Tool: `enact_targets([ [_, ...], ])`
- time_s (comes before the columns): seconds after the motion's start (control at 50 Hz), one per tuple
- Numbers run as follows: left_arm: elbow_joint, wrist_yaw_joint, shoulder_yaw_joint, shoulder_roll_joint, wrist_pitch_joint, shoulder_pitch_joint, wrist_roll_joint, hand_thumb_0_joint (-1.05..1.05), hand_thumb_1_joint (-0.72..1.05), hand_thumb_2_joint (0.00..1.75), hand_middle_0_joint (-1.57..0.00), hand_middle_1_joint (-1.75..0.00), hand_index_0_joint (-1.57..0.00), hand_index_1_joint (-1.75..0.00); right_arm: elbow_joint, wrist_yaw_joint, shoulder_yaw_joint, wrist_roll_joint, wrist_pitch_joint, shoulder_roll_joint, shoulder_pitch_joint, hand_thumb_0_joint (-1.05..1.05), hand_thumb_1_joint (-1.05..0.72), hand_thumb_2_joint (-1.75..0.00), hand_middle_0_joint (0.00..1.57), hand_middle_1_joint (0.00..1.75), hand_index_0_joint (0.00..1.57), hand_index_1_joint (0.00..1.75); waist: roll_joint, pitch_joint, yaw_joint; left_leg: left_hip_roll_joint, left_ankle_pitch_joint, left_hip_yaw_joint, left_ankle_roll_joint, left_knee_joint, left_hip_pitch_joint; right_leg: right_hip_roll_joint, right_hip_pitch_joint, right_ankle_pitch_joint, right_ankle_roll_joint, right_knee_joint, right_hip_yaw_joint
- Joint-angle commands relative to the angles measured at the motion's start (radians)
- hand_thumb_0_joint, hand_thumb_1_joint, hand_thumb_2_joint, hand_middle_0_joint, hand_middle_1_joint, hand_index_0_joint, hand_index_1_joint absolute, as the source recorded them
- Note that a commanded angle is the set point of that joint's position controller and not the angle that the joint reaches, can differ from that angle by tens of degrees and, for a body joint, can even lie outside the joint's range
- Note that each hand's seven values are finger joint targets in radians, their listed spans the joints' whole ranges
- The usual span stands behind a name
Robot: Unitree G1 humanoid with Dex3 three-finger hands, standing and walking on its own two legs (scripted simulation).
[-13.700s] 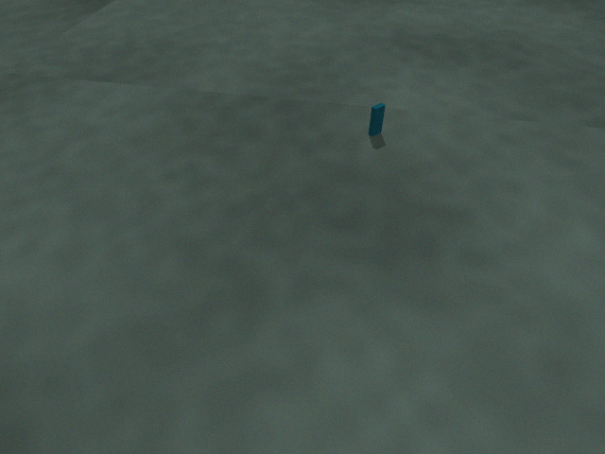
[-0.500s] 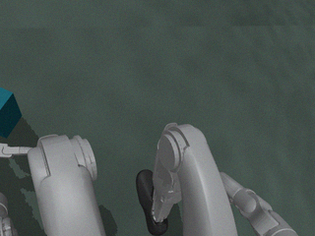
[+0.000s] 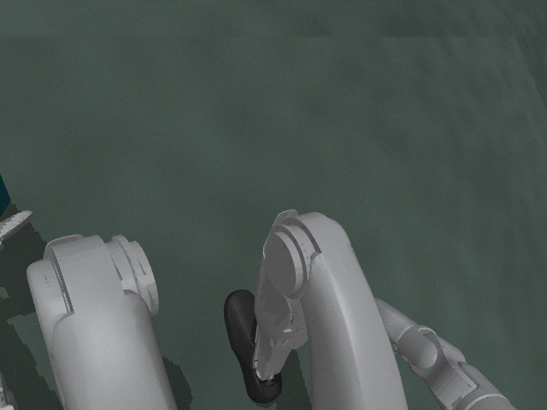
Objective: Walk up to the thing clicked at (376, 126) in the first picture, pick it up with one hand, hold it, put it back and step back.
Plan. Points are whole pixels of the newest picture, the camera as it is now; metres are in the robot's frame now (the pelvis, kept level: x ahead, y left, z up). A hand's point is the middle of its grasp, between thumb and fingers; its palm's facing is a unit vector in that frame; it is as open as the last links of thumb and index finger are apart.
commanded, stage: close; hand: left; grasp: from the side
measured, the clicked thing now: out of the picture +0.39 +0.30 -0.19
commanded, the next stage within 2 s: settle in 1.04 s
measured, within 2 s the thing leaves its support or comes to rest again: leaves its support in 1.46 s
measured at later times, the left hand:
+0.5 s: hand out of the picture +0.38 +0.30 -0.17, palm faces +0.41 -0.91 +0.01, open 7.4 cm
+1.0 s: hand out of the picture +0.37 +0.30 -0.17, palm faces +0.41 -0.91 +0.01, open 7.7 cm
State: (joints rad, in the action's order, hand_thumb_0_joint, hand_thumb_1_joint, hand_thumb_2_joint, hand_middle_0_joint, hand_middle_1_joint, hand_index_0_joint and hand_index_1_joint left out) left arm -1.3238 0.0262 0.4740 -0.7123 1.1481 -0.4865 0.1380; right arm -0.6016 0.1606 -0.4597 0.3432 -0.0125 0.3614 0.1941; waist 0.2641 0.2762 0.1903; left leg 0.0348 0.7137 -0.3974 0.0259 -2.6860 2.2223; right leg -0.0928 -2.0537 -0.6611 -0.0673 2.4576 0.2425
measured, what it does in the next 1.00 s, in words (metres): stands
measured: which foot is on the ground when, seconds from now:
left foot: down 0.00-1.00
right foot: down 0.00-1.00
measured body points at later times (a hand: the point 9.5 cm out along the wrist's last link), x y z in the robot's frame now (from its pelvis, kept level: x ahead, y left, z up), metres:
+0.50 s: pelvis +0.00 +0.00 +0.00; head +0.21 +0.20 +0.34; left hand +0.35 +0.34 -0.17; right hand +0.20 -0.22 -0.03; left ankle +0.08 +0.13 -0.24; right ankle +0.13 -0.12 -0.24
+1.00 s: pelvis +0.00 +0.00 +0.00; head +0.20 +0.21 +0.34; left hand +0.35 +0.34 -0.17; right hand +0.20 -0.22 -0.03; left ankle +0.08 +0.13 -0.24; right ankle +0.13 -0.12 -0.24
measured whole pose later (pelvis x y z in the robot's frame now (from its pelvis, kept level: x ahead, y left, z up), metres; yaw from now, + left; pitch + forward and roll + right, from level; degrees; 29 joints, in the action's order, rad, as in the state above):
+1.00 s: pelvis +0.00 +0.00 +0.00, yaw -1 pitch +10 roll -18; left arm -1.34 -0.01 0.48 -0.75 1.17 -0.49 0.14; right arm -0.57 0.16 -0.50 0.36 0.00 0.36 0.21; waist 0.28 0.30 0.19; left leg 0.04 0.72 -0.42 0.01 -2.69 2.21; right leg -0.11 -2.03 -0.65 -0.07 2.44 0.26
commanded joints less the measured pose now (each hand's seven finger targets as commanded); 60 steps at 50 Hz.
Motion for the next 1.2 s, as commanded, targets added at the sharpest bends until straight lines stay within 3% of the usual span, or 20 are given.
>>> enact_targets([
  [0.0, 0.122, 0.002, 0.011, -0.154, 0.072, -0.141, -0.001, 0.0, 0.32, 0.51, -0.45, -0.38, -0.43, -0.4, 0.036, -0.018, 0.122, 0.004, 0.003, 0.348, -0.009, 0.0, -0.88, -0.9, 0.2, 0.3, 0.2, 0.3, -0.507, -0.544, 0.074, 0.044, -0.105, 0.126, 0.008, 0.342, -0.375, -0.028, 0.224, 0.184, 0.079, -0.179, 0.118],
  [0.1, 0.136, -0.013, 0.051, -0.179, 0.077, -0.152, 0.011, 0.0, 0.47, 0.61, -0.55, -0.48, -0.53, -0.49, 0.044, -0.019, 0.116, 0.007, 0.009, 0.352, -0.007, 0.0, -0.87, -0.9, 0.2, 0.3, 0.2, 0.3, -0.525, -0.559, 0.075, 0.05, -0.112, 0.117, 0.011, 0.345, -0.399, -0.029, 0.232, 0.187, 0.079, -0.179, 0.123],
  [0.12, 0.152, -0.011, 0.025, -0.156, 0.079, -0.166, 0.007, 0.0, 0.51, 0.62, -0.57, -0.49, -0.54, -0.5, 0.043, -0.02, 0.116, 0.008, 0.008, 0.352, -0.003, 0.0, -0.87, -0.9, 0.2, 0.3, 0.2, 0.3, -0.539, -0.547, 0.082, 0.052, -0.114, 0.115, 0.014, 0.35, -0.408, -0.027, 0.228, 0.193, 0.078, -0.178, 0.12],
  [0.14, 0.132, -0.015, 0.039, -0.169, 0.075, -0.154, 0.002, 0.0, 0.55, 0.64, -0.59, -0.51, -0.57, -0.52, 0.034, -0.021, 0.118, 0.011, 0.01, 0.351, -0.012, 0.0, -0.87, -0.89, 0.2, 0.3, 0.2, 0.3, -0.546, -0.553, 0.084, 0.053, -0.123, 0.115, 0.015, 0.349, -0.414, -0.029, 0.23, 0.2, 0.079, -0.174, 0.119],
  [0.18, 0.138, -0.012, -0.002, -0.144, 0.077, -0.191, -0.007, 0.0, 0.58, 0.67, -0.62, -0.54, -0.6, -0.55, 0.043, -0.02, 0.112, 0.013, 0.011, 0.348, -0.003, 0.0, -0.87, -0.89, 0.2, 0.3, 0.2, 0.3, -0.543, -0.534, 0.109, 0.055, -0.108, 0.11, 0.014, 0.348, -0.405, -0.029, 0.218, 0.192, 0.077, -0.177, 0.124],
  [0.22, 0.132, -0.014, 0.012, -0.174, 0.077, -0.18, -0.017, 0.0, 0.63, 0.69, -0.66, -0.56, -0.63, -0.57, 0.037, -0.023, 0.117, 0.012, 0.013, 0.352, -0.008, 0.0, -0.87, -0.89, 0.2, 0.3, 0.2, 0.3, -0.547, -0.518, 0.102, 0.057, -0.1, 0.107, 0.014, 0.353, -0.401, -0.027, 0.206, 0.186, 0.077, -0.176, 0.123],
  [0.24, 0.124, -0.011, -0.014, -0.149, 0.078, -0.196, -0.016, 0.0, 0.65, 0.69, -0.66, -0.56, -0.64, -0.57, 0.046, -0.021, 0.108, 0.015, 0.015, 0.347, -0.005, 0.0, -0.87, -0.89, 0.2, 0.3, 0.2, 0.3, -0.526, -0.524, 0.116, 0.053, -0.095, 0.109, 0.011, 0.342, -0.387, -0.029, 0.22, 0.185, 0.073, -0.184, 0.126],
  [0.26, 0.12, -0.015, -0.001, -0.164, 0.075, -0.175, -0.016, 0.0, 0.67, 0.7, -0.67, -0.56, -0.64, -0.57, 0.039, -0.02, 0.114, 0.013, 0.015, 0.351, -0.008, 0.0, -0.87, -0.89, 0.2, 0.3, 0.2, 0.3, -0.517, -0.518, 0.101, 0.052, -0.081, 0.112, 0.007, 0.34, -0.378, -0.03, 0.211, 0.172, 0.076, -0.188, 0.124],
  [0.28, 0.112, -0.014, -0.016, -0.145, 0.075, -0.183, -0.013, 0.0, 0.71, 0.71, -0.67, -0.58, -0.65, -0.58, 0.043, -0.02, 0.111, 0.014, 0.014, 0.352, -0.004, 0.0, -0.87, -0.89, 0.2, 0.3, 0.2, 0.3, -0.51, -0.501, 0.113, 0.05, -0.071, 0.108, 0.007, 0.342, -0.367, -0.029, 0.21, 0.167, 0.073, -0.189, 0.127],
  [0.44, 0.099, -0.029, 0.021, -0.169, 0.076, -0.15, -0.009, 0.0, 0.77, 0.88, -0.84, -0.77, -0.82, -0.78, 0.048, -0.019, 0.105, 0.016, 0.02, 0.356, -0.008, 0.0, -0.86, -0.89, 0.2, 0.3, 0.2, 0.3, -0.528, -0.517, 0.088, 0.057, -0.108, 0.09, 0.016, 0.363, -0.413, -0.031, 0.217, 0.184, 0.075, -0.177, 0.134],
  [0.56, 0.119, -0.025, -0.027, -0.125, 0.077, -0.157, -0.009, 0.0, 0.75, 0.95, -0.91, -0.85, -0.89, -0.86, 0.053, -0.018, 0.102, 0.016, 0.016, 0.347, 0.008, 0.0, -0.86, -0.89, 0.2, 0.3, 0.2, 0.3, -0.509, -0.511, 0.1, 0.051, -0.108, 0.107, 0.009, 0.34, -0.381, -0.034, 0.226, 0.192, 0.073, -0.193, 0.128],
  [0.74, 0.122, -0.035, 0.022, -0.161, 0.079, -0.135, 0.012, 0.0, 0.72, 1.06, -1.03, -0.99, -1.01, -1.0, 0.057, -0.02, 0.096, 0.013, 0.015, 0.347, 0.008, 0.0, -0.86, -0.89, 0.2, 0.3, 0.2, 0.3, -0.498, -0.524, 0.081, 0.053, -0.084, 0.107, 0.004, 0.341, -0.375, -0.04, 0.242, 0.172, 0.074, -0.2, 0.129],
  [0.8, 0.102, -0.036, 0.011, -0.154, 0.082, -0.156, 0.007, 0.0, 0.71, 1.09, -1.07, -1.02, -1.05, -1.04, 0.058, -0.02, 0.089, 0.017, 0.015, 0.348, 0.017, 0.0, -0.87, -0.89, 0.2, 0.3, 0.2, 0.3, -0.499, -0.491, 0.099, 0.054, -0.063, 0.102, 0.005, 0.343, -0.358, -0.039, 0.223, 0.159, 0.074, -0.196, 0.136],
  [0.88, 0.084, -0.033, 0.026, -0.175, 0.081, -0.135, -0.001, 0.0, 0.71, 1.13, -1.11, -1.07, -1.09, -1.09, 0.061, -0.022, 0.091, 0.019, 0.017, 0.349, 0.009, 0.0, -0.87, -0.89, 0.2, 0.3, 0.2, 0.3, -0.488, -0.501, 0.093, 0.055, -0.064, 0.105, 0.002, 0.338, -0.354, -0.042, 0.234, 0.157, 0.075, -0.199, 0.135],
  [0.92, 0.103, -0.021, -0.018, -0.134, 0.087, -0.145, 0.005, 0.0, 0.68, 1.15, -1.12, -1.1, -1.11, -1.11, 0.065, -0.021, 0.089, 0.018, 0.014, 0.346, 0.019, 0.0, -0.87, -0.89, 0.2, 0.3, 0.2, 0.3, -0.475, -0.489, 0.103, 0.054, -0.057, 0.102, 0.001, 0.338, -0.355, -0.041, 0.22, 0.154, 0.074, -0.2, 0.137],
  [0.96, 0.083, -0.023, 0.013, -0.16, 0.084, -0.129, 0.004, 0.0, 0.67, 1.17, -1.15, -1.13, -1.14, -1.14, 0.059, -0.023, 0.09, 0.017, 0.014, 0.355, 0.015, 0.0, -0.87, -0.89, 0.2, 0.3, 0.2, 0.3, -0.492, -0.489, 0.092, 0.059, -0.073, 0.09, 0.007, 0.349, -0.375, -0.04, 0.218, 0.166, 0.073, -0.189, 0.141],
  [1.04, 0.068, -0.021, 0.003, -0.142, 0.08, -0.129, 0.007, 0.0, 0.66, 1.21, -1.19, -1.17, -1.18, -1.19, 0.063, -0.021, 0.091, 0.018, 0.014, 0.358, 0.015, 0.0, -0.87, -0.89, 0.2, 0.3, 0.2, 0.3, -0.49, -0.489, 0.104, 0.057, -0.078, 0.084, 0.01, 0.35, -0.381, -0.038, 0.217, 0.171, 0.073, -0.186, 0.145],
  [1.12, 0.088, -0.018, 0.009, -0.152, 0.08, -0.124, 0.008, 0.0, 0.63, 1.23, -1.24, -1.22, -1.23, -1.23, 0.058, -0.021, 0.091, 0.016, 0.017, 0.36, 0.009, 0.0, -0.87, -0.89, 0.2, 0.3, 0.2, 0.3, -0.521, -0.495, 0.092, 0.062, -0.112, 0.075, 0.018, 0.362, -0.411, -0.035, 0.219, 0.191, 0.073, -0.174, 0.144],
  [1.16, 0.11, -0.011, -0.012, -0.151, 0.082, -0.145, 0.005, 0.0, 0.58, 1.28, -1.25, -1.25, -1.22, -1.29, 0.057, -0.021, 0.089, 0.017, 0.019, 0.355, 0.01, 0.0, -0.9, -0.9, 0.2, 0.3, 0.2, 0.3, -0.512, -0.492, 0.103, 0.058, -0.103, 0.085, 0.012, 0.347, -0.39, -0.037, 0.222, 0.189, 0.073, -0.18, 0.14],
  [1.18, 0.084, -0.009, 0.002, -0.152, 0.073, -0.101, 0.005, 0.0, 0.59, 1.29, -1.26, -1.27, -1.23, -1.3, 0.062, -0.023, 0.094, 0.016, 0.02, 0.358, 0.009, 0.0, -0.9, -0.9, 0.2, 0.3, 0.2, 0.3, -0.504, -0.507, 0.094, 0.058, -0.124, 0.09, 0.011, 0.347, -0.399, -0.038, 0.237, 0.202, 0.073, -0.185, 0.138],
])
